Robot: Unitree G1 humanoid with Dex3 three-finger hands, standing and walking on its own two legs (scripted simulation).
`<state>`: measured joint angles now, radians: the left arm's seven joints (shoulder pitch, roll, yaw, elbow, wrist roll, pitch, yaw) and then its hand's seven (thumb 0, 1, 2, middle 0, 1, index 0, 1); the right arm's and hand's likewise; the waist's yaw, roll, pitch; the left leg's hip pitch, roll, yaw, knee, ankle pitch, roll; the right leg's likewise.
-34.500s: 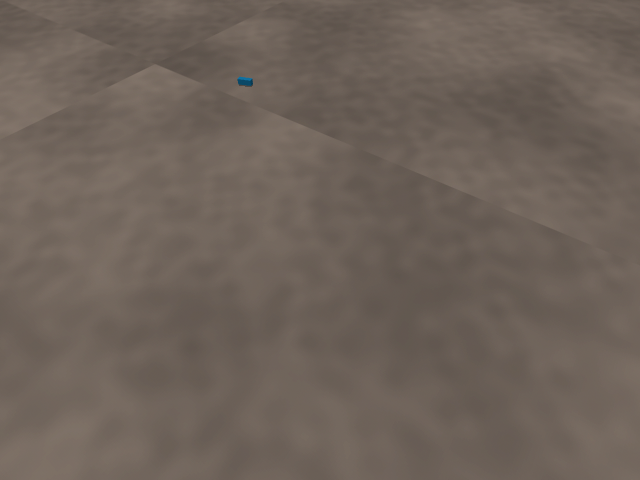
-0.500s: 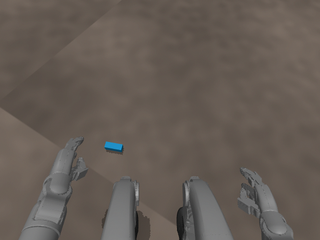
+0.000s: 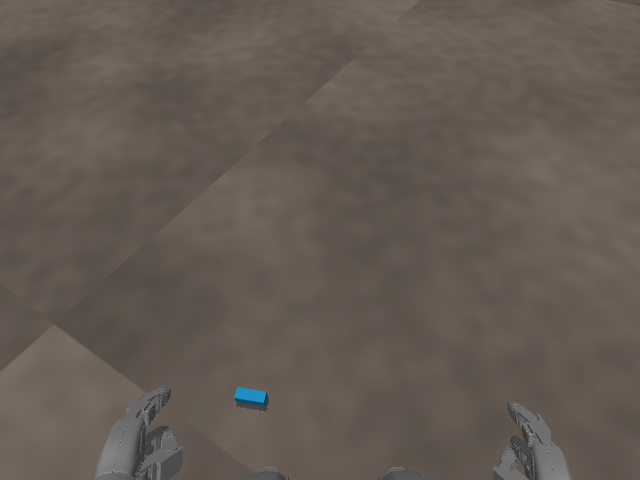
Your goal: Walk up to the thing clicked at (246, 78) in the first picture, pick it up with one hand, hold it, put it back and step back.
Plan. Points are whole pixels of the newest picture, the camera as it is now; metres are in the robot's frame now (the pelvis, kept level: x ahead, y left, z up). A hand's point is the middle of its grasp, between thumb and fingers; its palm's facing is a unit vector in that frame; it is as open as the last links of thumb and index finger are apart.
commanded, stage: home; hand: left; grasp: from above
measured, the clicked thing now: (251, 396) +0.45 +0.20 -0.69
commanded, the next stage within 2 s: none
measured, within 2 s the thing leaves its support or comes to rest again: neither
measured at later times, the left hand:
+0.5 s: hand (174, 467) +0.17 +0.18 -0.04, palm faces +0.06 -0.98 -0.20, open 7.4 cm
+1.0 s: hand (172, 467) +0.17 +0.18 -0.04, palm faces +0.04 -0.98 -0.20, open 7.4 cm
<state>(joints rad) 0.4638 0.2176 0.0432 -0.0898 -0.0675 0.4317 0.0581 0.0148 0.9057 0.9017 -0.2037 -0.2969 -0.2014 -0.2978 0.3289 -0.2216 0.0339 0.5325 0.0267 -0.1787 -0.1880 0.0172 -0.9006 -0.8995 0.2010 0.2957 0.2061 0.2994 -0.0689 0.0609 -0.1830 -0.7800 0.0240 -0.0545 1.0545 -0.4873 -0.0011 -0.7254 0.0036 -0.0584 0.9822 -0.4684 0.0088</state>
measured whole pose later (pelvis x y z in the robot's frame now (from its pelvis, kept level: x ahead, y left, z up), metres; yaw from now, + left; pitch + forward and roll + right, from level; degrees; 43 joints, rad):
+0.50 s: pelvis +0.01 +0.00 +0.01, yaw +1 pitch +9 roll -3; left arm 0.49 0.22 0.03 -0.11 -0.04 0.44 0.01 0.02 0.91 0.90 -0.20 -0.30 -0.20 -0.30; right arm 0.28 -0.22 0.04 0.54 0.00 -0.25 -0.18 0.02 -0.90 -0.90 0.20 0.30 0.21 0.30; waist -0.04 0.05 -0.15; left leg -0.68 0.01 -0.06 1.00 -0.48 0.00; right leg -0.63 -0.01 -0.06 0.93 -0.47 0.01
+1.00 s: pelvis +0.00 +0.00 +0.01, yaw +0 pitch +9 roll -3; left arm 0.49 0.22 0.03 -0.11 -0.05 0.44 0.01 0.02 0.91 0.90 -0.20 -0.30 -0.20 -0.30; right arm 0.30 -0.22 0.03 0.55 0.00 -0.25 -0.19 0.02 -0.90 -0.90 0.20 0.30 0.21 0.30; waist -0.04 0.05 -0.16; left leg -0.68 0.02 -0.05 1.00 -0.48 0.00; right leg -0.63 0.00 -0.05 0.93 -0.46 0.01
